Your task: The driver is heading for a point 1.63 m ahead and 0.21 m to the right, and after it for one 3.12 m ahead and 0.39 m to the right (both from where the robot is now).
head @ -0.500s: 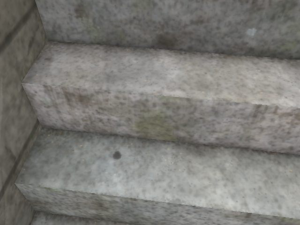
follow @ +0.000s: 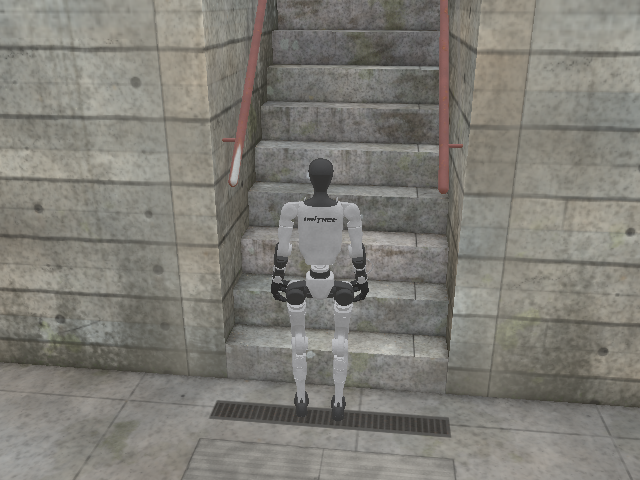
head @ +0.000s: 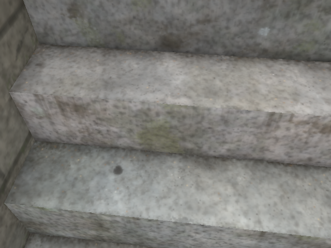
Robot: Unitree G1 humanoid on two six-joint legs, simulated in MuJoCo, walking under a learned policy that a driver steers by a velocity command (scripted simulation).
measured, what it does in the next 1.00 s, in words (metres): stands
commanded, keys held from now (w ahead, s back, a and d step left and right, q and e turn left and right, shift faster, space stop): w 1.00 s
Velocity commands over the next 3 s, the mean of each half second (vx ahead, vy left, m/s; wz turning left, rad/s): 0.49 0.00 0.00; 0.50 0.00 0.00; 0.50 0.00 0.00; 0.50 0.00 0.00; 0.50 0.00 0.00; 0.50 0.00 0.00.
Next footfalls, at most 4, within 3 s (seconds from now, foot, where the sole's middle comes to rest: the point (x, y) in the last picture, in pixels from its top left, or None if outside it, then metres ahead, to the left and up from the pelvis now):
none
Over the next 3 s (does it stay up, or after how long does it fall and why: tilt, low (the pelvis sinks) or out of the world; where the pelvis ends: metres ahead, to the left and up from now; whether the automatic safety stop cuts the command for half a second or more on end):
stays up -0.02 -0.03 0.01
